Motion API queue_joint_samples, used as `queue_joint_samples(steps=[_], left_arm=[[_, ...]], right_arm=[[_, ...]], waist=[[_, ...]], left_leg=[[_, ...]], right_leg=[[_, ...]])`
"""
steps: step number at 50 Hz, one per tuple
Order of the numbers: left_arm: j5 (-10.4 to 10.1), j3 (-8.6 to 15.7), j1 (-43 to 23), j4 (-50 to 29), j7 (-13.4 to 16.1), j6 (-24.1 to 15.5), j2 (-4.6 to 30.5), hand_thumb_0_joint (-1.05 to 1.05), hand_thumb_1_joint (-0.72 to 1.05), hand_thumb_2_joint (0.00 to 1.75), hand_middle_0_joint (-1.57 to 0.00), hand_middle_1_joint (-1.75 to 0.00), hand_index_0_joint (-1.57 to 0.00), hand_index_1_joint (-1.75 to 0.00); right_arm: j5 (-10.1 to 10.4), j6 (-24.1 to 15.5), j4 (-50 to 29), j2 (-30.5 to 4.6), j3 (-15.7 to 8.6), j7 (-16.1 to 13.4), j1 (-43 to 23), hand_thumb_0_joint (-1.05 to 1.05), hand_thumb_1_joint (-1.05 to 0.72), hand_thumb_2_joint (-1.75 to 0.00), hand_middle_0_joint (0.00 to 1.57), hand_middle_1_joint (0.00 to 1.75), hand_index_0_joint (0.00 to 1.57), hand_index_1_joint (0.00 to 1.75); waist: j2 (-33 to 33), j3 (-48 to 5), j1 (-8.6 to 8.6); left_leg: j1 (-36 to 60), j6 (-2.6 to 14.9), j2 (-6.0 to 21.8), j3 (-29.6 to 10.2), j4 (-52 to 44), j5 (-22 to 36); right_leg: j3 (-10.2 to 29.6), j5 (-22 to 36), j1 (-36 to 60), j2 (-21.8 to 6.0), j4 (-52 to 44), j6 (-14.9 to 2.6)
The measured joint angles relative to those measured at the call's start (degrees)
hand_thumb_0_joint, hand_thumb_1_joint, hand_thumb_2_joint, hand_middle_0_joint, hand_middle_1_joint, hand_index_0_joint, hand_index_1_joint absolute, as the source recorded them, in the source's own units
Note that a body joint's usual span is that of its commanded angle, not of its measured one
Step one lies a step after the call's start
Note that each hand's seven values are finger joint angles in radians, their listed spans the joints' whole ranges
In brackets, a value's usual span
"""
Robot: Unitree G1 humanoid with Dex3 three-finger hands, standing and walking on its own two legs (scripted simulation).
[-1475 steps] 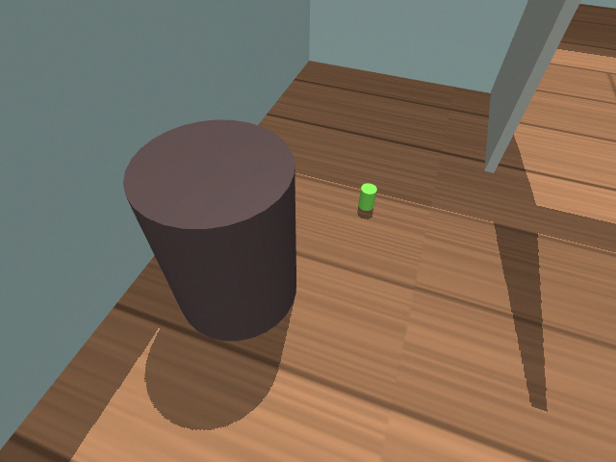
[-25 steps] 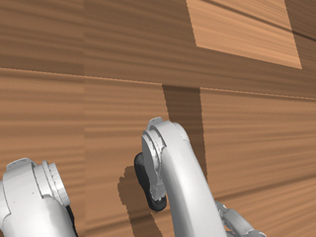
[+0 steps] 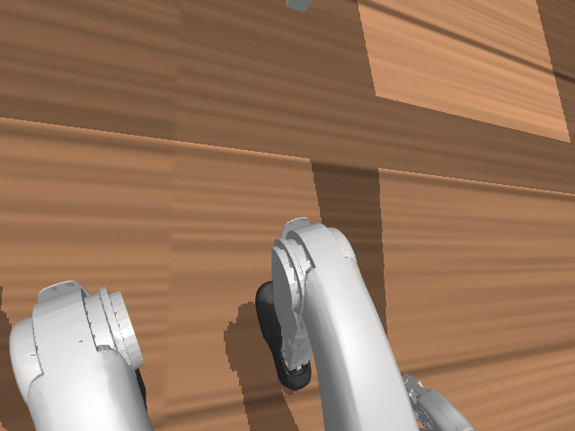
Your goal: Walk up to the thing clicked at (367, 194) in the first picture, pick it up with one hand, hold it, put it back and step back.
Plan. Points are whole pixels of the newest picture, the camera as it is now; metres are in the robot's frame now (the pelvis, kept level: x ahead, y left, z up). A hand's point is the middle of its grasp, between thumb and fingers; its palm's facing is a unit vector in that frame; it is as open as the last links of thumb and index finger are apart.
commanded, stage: settle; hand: left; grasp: from above
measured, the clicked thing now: out of the picture +0.47 +0.33 -0.26
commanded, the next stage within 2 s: lift in 0.48 s
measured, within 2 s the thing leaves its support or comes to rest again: leaves its support in 0.06 s
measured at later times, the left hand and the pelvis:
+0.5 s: hand out of the picture +0.45 +0.34 -0.13, palm faces -0.48 -0.12 -0.87, open 9.9 cm; pelvis +0.00 +0.00 +0.04, yaw +4 degrees
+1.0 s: hand out of the picture +0.41 +0.33 -0.06, palm faces -0.46 -0.14 -0.87, open 9.9 cm; pelvis +0.00 +0.00 +0.09, yaw +7 degrees
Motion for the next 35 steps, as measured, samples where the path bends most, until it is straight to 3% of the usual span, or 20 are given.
queue_joint_samples(steps=[6,14,24,35], left_arm=[[-3.2,-1.7,3.8,-9.0,-3.0,3.2,-5.5,0.01,0.03,0.59,-0.73,-0.84,-0.59,-0.75],[-5.6,-4.7,4.5,-15.1,-9.1,6.0,-9.5,0.01,0.03,0.55,-0.77,-0.78,-0.62,-0.7],[-6.3,-5.7,2.6,-14.7,-14.8,5.0,-9.6,0.0,0.01,0.56,-0.81,-0.75,-0.66,-0.67],[-6.9,-4.9,4.3,-18.4,-16.6,3.5,-9.5,0.0,0.0,0.56,-0.82,-0.74,-0.67,-0.66]], right_arm=[[2.9,1.9,1.2,1.2,-3.5,0.0,0.4,0.0,-0.92,-0.9,0.2,0.3,0.2,0.3],[5.7,5.1,0.4,2.4,-6.4,-1.5,-2.0,0.0,-0.91,-0.9,0.2,0.3,0.2,0.3],[6.5,7.5,-2.0,2.4,-6.0,-3.6,-2.6,0.0,-0.91,-0.9,0.2,0.3,0.2,0.3],[7.4,9.7,-1.6,2.5,-7.0,-5.0,0.8,0.0,-0.92,-0.91,0.2,0.3,0.2,0.3]], waist=[[1.1,-3.8,1.93],[2.6,-6.6,3.45],[3.9,-6.6,4.1],[4.1,-6.9,4.42]], left_leg=[[-0.4,0.19,-0.1,1.8,-2.0,-0.3],[1.8,0.64,0.0,4.0,-5.9,-0.6],[5.0,0.69,0.3,5.0,-9.6,0.3],[5.4,0.77,0.2,5.6,-11.0,1.8]], right_leg=[[1.1,-1.0,-0.7,-0.9,-0.7,-0.65],[2.5,-1.7,0.9,-1.9,-3.4,-0.52],[2.9,-1.0,3.6,-2.2,-6.4,0.0],[3.3,0.1,3.9,-2.3,-7.5,0.02]])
